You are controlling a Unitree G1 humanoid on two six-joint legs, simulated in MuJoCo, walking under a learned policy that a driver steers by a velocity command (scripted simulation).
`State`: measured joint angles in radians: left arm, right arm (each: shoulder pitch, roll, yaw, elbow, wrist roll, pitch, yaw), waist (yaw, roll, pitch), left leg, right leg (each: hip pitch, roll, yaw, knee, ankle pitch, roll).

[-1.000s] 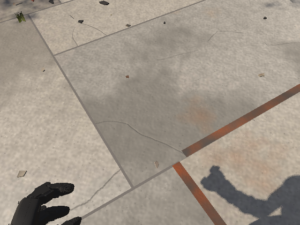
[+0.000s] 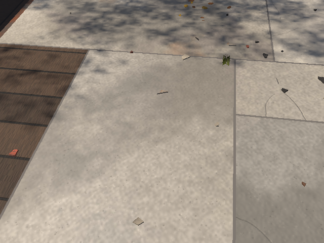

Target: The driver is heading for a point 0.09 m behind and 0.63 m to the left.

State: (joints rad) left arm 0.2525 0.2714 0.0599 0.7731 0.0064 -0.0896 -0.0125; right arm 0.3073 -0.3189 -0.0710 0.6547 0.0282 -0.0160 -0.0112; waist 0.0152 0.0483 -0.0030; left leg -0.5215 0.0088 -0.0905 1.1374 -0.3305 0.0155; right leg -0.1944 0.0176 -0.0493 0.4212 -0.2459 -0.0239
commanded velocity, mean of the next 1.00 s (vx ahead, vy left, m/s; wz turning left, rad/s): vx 0.24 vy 0.00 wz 0.33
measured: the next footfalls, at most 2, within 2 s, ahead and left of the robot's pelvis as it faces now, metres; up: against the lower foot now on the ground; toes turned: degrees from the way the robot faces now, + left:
left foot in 0.32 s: +0.33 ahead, +0.17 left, +0.00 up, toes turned +12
right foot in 0.74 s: +0.45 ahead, -0.04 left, +0.00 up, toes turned +13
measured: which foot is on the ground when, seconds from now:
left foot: up 0.00-0.30, down 0.32-0.76, up 0.78-1.00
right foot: down 0.00-0.34, up 0.36-0.72, down 0.74-1.00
